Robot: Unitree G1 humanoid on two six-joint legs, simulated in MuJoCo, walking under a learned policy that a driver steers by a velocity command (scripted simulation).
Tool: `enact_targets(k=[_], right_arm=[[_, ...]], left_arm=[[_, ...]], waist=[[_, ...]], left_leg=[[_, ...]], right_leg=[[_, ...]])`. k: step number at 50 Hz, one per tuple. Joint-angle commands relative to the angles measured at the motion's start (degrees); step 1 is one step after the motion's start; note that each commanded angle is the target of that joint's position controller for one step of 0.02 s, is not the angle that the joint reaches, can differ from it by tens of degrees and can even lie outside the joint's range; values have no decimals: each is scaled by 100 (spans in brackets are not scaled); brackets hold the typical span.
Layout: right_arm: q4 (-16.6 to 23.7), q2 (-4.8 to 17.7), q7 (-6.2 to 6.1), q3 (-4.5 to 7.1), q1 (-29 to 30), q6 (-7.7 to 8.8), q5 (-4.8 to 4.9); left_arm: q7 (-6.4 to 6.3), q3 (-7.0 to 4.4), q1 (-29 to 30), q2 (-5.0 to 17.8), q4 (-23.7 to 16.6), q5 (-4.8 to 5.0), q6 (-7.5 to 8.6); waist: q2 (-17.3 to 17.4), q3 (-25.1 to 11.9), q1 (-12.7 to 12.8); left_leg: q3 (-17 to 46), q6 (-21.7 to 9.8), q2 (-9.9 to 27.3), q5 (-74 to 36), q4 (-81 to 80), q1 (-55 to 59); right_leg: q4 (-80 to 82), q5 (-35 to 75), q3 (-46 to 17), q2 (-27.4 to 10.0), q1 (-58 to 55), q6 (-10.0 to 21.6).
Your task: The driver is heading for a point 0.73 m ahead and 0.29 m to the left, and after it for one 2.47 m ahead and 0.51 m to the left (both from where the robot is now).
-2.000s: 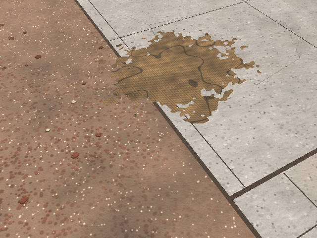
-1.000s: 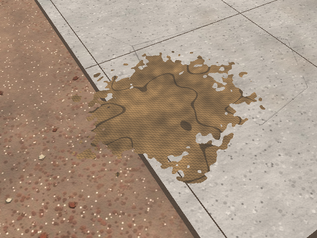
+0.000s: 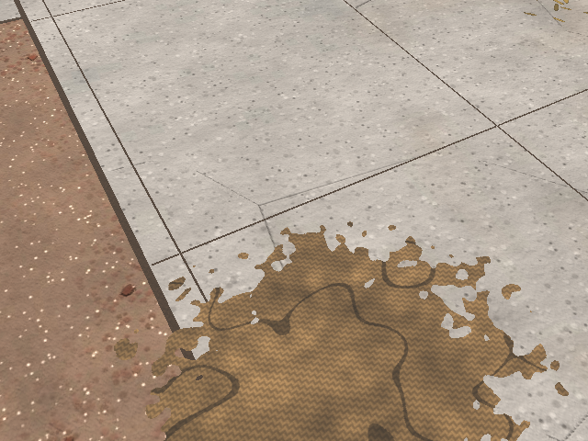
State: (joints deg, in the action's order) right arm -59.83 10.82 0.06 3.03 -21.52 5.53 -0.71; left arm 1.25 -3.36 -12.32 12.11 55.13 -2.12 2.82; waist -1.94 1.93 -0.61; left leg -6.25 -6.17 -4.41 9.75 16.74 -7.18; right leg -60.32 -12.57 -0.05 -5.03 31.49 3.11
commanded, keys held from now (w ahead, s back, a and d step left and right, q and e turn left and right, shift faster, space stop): w+q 1.00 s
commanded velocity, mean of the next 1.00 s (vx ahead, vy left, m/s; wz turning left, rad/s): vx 0.50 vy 0.00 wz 0.46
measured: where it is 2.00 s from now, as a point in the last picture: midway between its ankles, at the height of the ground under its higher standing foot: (161, 280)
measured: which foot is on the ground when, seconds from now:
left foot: down 0.00-0.32, up 0.34-0.84, down 0.86-1.00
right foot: up 0.00-0.30, down 0.32-0.88, up 0.90-1.00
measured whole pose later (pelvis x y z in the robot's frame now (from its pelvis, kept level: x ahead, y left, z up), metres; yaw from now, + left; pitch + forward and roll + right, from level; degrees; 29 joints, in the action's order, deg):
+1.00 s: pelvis +0.48 +0.09 -0.01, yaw +31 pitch +1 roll +0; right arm -48.1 14.8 0.8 4.5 -11.4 1.1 -0.8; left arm 0.4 -3.3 -14.7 13.7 48.7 -1.5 3.6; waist -0.9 4.0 1.3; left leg -3.2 -7.2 -6.0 11.3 28.3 -17.8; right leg -69.0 -20.1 1.9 -6.4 23.5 -0.8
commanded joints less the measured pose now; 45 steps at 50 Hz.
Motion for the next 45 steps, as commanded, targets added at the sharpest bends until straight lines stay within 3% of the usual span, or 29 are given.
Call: enact_targets(k=[1,6,11,13,14,15,16,17,18,19,20,22,24,27,33,37,40,42,43,44,45], right_arm=[[186,538,-12,46,-310,89,25],[104,588,-32,23,-846,52,23],[109,704,-88,68,-1017,-2,-50],[187,826,-109,124,-791,-21,-75],[240,897,-101,154,-626,-22,-66],[284,903,-72,166,-485,-26,-26],[445,714,-44,125,-404,-12,48],[671,33,-55,-2,-918,-33,275],[653,527,-80,114,-932,-88,149],[659,641,-70,167,-623,-148,67],[707,540,-12,154,-287,-164,25],[778,415,83,174,-152,-283,-97],[839,315,159,169,-102,-411,-127],[1084,333,236,165,455,-495,-132],[1574,308,379,55,1726,-483,-118],[1850,387,436,30,2314,-476,-151],[1886,504,394,84,2174,-482,-191],[1632,689,315,200,1199,-425,-197],[1325,919,232,320,241,-368,-252],[1295,1594,144,502,-214,-348,-310],[1434,1967,107,569,-133,-407,-113]], left_arm=[[44,-15,86,172,-278,-3,-66],[40,52,1126,121,-657,66,-27],[11,68,1739,253,-1000,117,75],[-16,31,1459,385,-1016,145,151],[-49,-14,1008,479,-908,144,195],[-104,-88,176,606,-656,106,260],[-183,-204,-763,973,-499,-42,332],[-206,-349,-1209,1601,-570,-204,314],[-176,-321,-888,1347,-609,-60,190],[-162,-193,-312,862,-723,-12,162],[-142,-106,0,527,-746,30,190],[-183,-48,11,338,-620,60,260],[-185,-52,-241,345,-507,97,364],[-172,-88,-497,471,-414,119,449],[-177,-98,-843,606,-307,94,438],[-231,-148,-1202,809,-195,89,355],[-272,-193,-1266,996,-142,72,223],[-266,-231,-1220,1161,-162,83,99],[-244,-217,-1143,1148,-251,96,60],[-183,-96,-1214,640,-620,195,79],[-100,-140,-852,725,-985,142,149]], waist=[[489,307,92],[538,363,-186],[672,346,-318],[725,246,-104],[734,61,105],[512,-375,469],[106,-1090,801],[-1072,-1976,629],[-962,-2037,487],[-366,-1076,244],[-26,-488,198],[-323,-81,-18],[-333,-107,-86],[-239,-13,-85],[-232,260,127],[-236,379,298],[-382,189,181],[-378,-423,-230],[-64,-978,-657],[968,-1617,-667],[1288,-1903,-508]], left_leg=[[1284,-566,1526,-1156,-1084,-26],[1293,-544,1415,-1830,-893,430],[1580,-634,1555,-2483,-346,1066],[1661,-507,1591,-2869,15,1027],[1630,-408,1514,-3338,440,886],[1436,-286,1244,-3463,1376,622],[1211,-172,896,-2325,2779,-289],[643,77,43,1004,4730,-2184],[934,-1,110,1951,5508,-2762],[1024,-21,478,1482,5677,-2943],[1005,9,689,1076,5446,-2863],[959,92,919,791,5064,-2558],[867,147,939,568,5065,-2532],[818,220,1037,41,4868,-3075],[406,288,979,-980,3066,-3088],[22,85,854,-589,2249,-2887],[-278,-197,447,234,1932,-2343],[-377,-460,-20,565,1588,-1219],[-66,-660,-14,386,1162,163],[2251,-1212,1583,1149,963,1990],[4890,-1735,2495,583,42,2531]], right_leg=[[493,588,125,-177,590,-165],[1887,1178,288,39,613,-340],[2569,891,231,232,497,-257],[2899,514,191,343,-118,-139],[3113,332,244,495,-804,-60],[3511,556,299,578,-1919,55],[3583,224,-492,-254,-3384,291],[3837,-180,-2793,-1994,-5088,820],[4450,-734,-3887,-2136,-4682,1022],[4567,-1189,-3022,-1913,-3811,873],[4769,-885,-2194,-1608,-3034,734],[5021,-54,-1110,-1162,-2280,457],[5104,620,-625,-1089,-2197,455],[5220,1135,-78,-1095,-2377,519],[5227,1749,860,-959,-2620,469],[5042,2243,1179,-1155,-3260,424],[4188,4244,1480,-1202,-3726,328],[2552,5161,1616,-1160,-3718,270],[1128,4255,1717,-1035,-2957,87],[-835,1049,1700,-545,-800,-216],[-2118,-1948,665,477,717,-455]])
Keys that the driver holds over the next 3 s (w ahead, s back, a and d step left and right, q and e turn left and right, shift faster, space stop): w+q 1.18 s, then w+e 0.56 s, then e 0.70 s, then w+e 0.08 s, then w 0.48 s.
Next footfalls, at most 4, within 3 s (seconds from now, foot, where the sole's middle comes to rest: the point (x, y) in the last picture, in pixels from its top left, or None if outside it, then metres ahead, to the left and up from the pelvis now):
0.32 right None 0.34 -0.12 -0.78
0.86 left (222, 431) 0.52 0.16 -0.78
1.42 right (205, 294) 0.89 0.24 -0.78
1.94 left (113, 246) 1.04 0.51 -0.78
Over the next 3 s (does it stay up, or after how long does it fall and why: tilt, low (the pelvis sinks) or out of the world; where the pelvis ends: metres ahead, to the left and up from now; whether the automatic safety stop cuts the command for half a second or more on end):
stays up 1.11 0.39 -0.01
